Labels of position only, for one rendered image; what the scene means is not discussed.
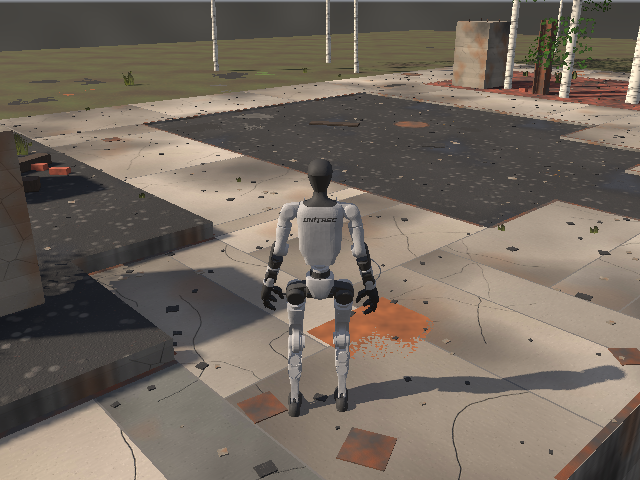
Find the robot right upper arm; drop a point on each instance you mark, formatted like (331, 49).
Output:
(352, 213)

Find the left robot forearm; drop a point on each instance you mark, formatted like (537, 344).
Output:
(272, 268)

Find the robot left hand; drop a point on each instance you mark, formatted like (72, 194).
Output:
(266, 295)

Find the robot right shin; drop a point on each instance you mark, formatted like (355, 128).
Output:
(342, 357)

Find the robot left foot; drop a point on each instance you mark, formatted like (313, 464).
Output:
(294, 408)

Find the robot right hand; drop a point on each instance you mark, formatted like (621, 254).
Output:
(372, 301)

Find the robot left upper arm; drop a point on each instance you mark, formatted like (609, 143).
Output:
(288, 212)

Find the right robot forearm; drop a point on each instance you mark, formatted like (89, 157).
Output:
(366, 271)

